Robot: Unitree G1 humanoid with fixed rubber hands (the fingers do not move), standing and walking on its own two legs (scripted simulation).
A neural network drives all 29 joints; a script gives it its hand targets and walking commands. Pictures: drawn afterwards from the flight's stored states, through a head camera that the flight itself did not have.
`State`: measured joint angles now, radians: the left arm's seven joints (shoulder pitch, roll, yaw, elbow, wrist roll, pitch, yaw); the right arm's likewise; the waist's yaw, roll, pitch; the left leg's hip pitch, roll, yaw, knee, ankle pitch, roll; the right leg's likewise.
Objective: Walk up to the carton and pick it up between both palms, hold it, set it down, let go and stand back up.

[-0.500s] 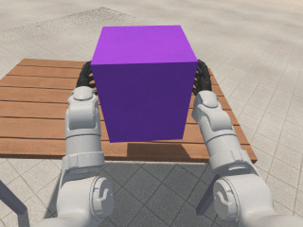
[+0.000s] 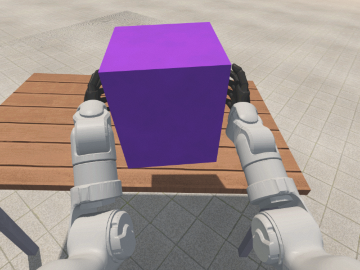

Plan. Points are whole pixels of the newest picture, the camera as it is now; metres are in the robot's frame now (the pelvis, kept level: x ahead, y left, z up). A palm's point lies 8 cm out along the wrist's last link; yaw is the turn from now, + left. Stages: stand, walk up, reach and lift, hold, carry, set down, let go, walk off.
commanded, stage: hold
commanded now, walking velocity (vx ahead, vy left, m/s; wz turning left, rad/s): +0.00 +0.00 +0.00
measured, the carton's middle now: (167, 97) +0.43 +0.01 +0.20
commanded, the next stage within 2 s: none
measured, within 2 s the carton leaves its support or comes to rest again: neither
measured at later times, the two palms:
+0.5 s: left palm (98, 107) +0.37 +0.15 +0.22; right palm (240, 103) +0.37 -0.14 +0.22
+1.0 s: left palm (97, 109) +0.37 +0.15 +0.21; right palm (240, 103) +0.37 -0.14 +0.22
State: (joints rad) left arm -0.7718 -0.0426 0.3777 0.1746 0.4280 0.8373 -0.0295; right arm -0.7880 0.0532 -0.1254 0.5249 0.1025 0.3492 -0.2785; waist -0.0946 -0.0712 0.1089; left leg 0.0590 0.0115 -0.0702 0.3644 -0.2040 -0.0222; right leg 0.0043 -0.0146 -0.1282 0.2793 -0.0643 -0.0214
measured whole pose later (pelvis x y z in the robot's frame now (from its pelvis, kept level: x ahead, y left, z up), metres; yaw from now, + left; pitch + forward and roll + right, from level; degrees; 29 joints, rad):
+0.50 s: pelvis +0.00 +0.00 +0.00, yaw +0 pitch -13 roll -1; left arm -0.75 -0.05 0.36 0.12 0.43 0.86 -0.04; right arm -0.77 0.05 -0.11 0.49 0.11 0.34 -0.27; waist -0.11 -0.07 0.12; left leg 0.07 0.01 -0.07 0.36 -0.21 -0.02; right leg 0.01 -0.01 -0.13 0.28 -0.07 -0.02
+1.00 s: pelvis +0.00 +0.00 +0.00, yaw +0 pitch -13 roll +0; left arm -0.74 -0.05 0.38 0.12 0.44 0.86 -0.06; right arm -0.77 0.07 -0.12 0.48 0.09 0.35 -0.27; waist -0.10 -0.07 0.12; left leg 0.07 0.02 -0.07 0.35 -0.20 -0.03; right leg 0.01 -0.01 -0.13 0.28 -0.07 -0.03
